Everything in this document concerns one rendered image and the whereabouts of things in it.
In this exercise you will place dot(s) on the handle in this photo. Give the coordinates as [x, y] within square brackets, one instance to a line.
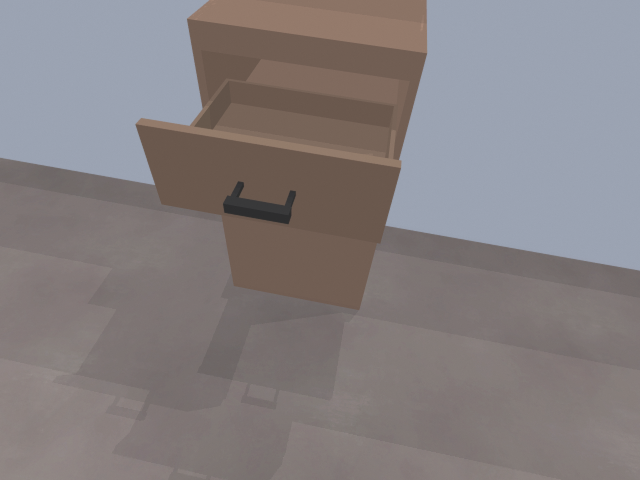
[258, 209]

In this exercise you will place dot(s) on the cabinet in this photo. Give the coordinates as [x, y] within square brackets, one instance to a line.
[366, 49]

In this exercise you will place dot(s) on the drawer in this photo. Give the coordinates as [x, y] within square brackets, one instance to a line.
[336, 152]

